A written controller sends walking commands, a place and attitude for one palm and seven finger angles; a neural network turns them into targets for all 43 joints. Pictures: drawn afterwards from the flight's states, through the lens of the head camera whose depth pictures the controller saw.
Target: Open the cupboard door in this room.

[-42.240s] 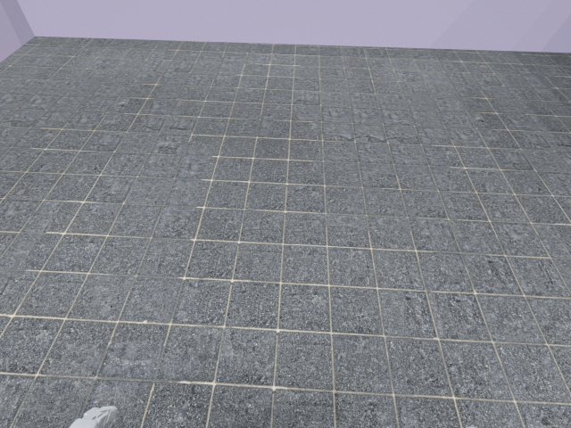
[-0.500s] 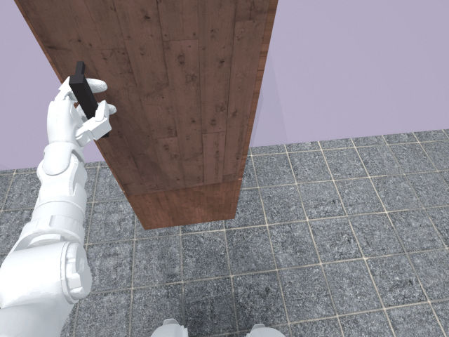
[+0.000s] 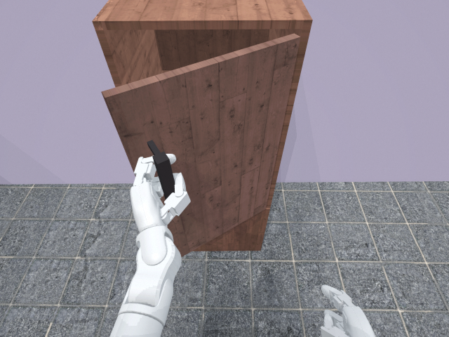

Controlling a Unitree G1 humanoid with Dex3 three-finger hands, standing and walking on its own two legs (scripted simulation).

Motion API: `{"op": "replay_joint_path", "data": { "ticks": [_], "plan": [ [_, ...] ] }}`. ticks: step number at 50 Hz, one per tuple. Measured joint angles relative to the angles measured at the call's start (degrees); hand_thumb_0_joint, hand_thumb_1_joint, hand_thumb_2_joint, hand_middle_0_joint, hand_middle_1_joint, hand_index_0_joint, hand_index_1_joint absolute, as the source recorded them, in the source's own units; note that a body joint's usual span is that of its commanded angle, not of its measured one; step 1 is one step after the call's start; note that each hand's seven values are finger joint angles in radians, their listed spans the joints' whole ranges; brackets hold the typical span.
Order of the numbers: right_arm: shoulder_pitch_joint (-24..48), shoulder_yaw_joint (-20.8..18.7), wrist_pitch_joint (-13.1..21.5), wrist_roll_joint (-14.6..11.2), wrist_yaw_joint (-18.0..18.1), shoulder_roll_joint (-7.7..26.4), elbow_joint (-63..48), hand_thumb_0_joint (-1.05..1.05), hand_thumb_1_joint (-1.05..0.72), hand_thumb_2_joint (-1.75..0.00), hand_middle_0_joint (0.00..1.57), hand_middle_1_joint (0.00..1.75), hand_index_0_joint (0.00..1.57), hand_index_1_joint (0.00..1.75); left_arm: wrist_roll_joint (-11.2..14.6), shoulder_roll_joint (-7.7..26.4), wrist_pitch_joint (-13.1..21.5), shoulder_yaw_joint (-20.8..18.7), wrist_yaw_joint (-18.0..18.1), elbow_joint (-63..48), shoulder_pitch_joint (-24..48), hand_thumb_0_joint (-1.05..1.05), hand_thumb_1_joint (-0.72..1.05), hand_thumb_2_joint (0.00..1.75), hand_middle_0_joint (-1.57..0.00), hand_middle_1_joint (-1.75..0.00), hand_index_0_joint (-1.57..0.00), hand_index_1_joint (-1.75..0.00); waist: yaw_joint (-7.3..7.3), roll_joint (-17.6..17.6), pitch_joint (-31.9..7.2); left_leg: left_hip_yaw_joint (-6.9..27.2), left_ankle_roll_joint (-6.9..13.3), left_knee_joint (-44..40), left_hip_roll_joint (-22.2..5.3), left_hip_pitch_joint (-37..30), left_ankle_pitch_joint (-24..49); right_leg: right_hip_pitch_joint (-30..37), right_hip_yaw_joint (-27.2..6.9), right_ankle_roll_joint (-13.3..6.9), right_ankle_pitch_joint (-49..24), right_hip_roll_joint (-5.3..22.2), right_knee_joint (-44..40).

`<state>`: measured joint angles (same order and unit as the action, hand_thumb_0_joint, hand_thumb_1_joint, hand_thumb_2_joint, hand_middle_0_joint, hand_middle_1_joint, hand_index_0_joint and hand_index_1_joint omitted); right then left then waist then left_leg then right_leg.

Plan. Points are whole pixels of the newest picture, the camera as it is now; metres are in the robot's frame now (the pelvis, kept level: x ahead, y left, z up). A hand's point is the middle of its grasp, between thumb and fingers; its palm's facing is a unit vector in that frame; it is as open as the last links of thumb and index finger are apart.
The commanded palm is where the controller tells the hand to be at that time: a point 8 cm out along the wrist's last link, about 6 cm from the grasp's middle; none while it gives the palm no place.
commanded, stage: pull the door open along its arc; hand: left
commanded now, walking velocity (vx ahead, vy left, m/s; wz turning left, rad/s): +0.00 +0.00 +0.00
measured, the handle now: (163, 175) +0.38 +0.14 +0.09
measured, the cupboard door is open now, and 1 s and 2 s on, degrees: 32 44 51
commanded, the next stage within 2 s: open thumb and fingers to let go in 0.30 s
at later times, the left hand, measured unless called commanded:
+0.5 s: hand (217, 217) +0.30 +0.03 +0.09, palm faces +0.37 -0.93 -0.03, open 5.9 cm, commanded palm +0.24 +0.07 +0.09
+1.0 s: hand (207, 218) +0.29 +0.05 +0.09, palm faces +0.36 -0.93 -0.04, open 13.5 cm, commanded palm +0.24 +0.06 +0.09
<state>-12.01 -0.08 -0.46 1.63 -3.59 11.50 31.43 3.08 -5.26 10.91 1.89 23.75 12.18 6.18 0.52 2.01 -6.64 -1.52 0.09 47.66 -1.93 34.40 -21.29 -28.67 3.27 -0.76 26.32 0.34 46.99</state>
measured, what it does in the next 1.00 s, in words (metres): stands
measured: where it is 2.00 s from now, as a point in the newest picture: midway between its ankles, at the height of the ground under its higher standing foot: outside the picture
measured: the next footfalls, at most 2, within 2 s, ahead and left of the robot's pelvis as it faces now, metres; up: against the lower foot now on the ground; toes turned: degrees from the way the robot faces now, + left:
none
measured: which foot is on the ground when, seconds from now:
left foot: down 0.00-1.00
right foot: down 0.00-1.00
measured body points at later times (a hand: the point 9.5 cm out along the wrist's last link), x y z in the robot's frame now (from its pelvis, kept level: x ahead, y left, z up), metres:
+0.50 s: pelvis +0.00 -0.04 +0.01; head -0.01 -0.06 +0.45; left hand +0.27 +0.08 +0.09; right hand +0.19 -0.25 -0.09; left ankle +0.03 +0.12 -0.70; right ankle -0.03 -0.11 -0.70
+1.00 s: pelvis +0.01 -0.03 +0.00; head +0.02 -0.05 +0.45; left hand +0.27 +0.10 +0.09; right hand +0.20 -0.23 -0.09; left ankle +0.03 +0.12 -0.70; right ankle -0.03 -0.11 -0.70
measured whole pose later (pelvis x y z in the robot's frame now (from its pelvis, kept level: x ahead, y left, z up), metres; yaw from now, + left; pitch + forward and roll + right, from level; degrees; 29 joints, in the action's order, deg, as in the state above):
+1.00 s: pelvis +0.01 -0.03 +0.00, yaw +3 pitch +5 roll +0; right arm -10.4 0.6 -2.5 2.6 -1.6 10.3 31.6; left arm -3.5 -4.2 1.4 16.2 32.9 -1.7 -7.1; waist 0.3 2.8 -5.3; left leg 1.6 -2.1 46.5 -1.4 29.9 -21.7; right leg -23.5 6.2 -2.7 28.5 0.4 46.9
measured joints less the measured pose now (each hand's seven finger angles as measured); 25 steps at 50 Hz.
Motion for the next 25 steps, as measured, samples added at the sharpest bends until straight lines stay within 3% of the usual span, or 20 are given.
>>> {"op": "replay_joint_path", "data": {
  "ticks": [3,6,11,18,25],
  "plan": [
    [1.7,0.4,-0.9,0.9,-0.2,-0.8,-0.5,0.01,-0.91,-0.90,0.20,0.30,0.20,0.30,-4.4,-2.3,-3.3,4.7,6.8,-2.5,-2.0,0.03,0.68,0.77,-0.33,-1.35,-0.36,-1.32,-0.29,0.2,0.1,0.8,-0.3,0.3,0.3,-0.4,0.2,0.7,0.8,-0.3,0.4,0.2,0.5],
    [3.2,1.0,-2.0,1.5,0.1,-1.6,-0.4,0.01,-0.91,-0.90,0.20,0.30,0.20,0.30,-7.5,-1.7,-6.3,8.7,10.6,-3.3,-2.6,0.01,0.70,0.79,-0.34,-1.35,-0.35,-1.32,-0.28,0.5,0.4,1.6,-0.7,0.3,0.4,-1.0,0.5,1.5,1.6,-0.8,0.5,0.2,0.7],
    [3.6,1.4,-2.8,1.2,0.5,-2.5,0.2,0.01,-0.91,-0.90,0.20,0.30,0.21,0.30,-6.7,-0.9,-9.3,12.0,11.7,-5.9,-4.9,0.02,0.69,0.77,-0.33,-1.33,-0.35,-1.33,-0.11,0.6,1.1,2.6,-1.5,-0.7,0.1,-3.1,1.0,3.8,2.6,-1.6,0.3,-0.2,-0.2],
    [2.4,1.8,-3.2,1.0,0.7,-2.0,0.8,0.01,-0.91,-0.90,0.20,0.30,0.21,0.30,-5.4,1.3,-11.4,15.8,8.8,-11.9,-12.1,0.01,0.68,0.73,-0.32,-1.32,-0.37,-1.34,1.13,1.2,1.3,3.1,-2.4,-2.7,-0.5,-6.8,1.2,7.4,3.0,-2.5,0.3,-1.0,-2.0],
    [3.4,1.1,-3.4,1.8,2.8,-0.2,3.8,0.01,-0.91,-0.90,0.20,0.30,0.20,0.30,-5.1,-0.2,-10.7,12.9,10.7,-8.0,-8.1,0.01,0.66,0.78,-0.35,-1.33,-0.40,-1.34,0.70,1.1,2.5,4.1,-2.1,-3.1,-0.3,-7.0,1.5,7.9,4.0,-3.0,0.5,-1.0,-2.3]
  ]
}}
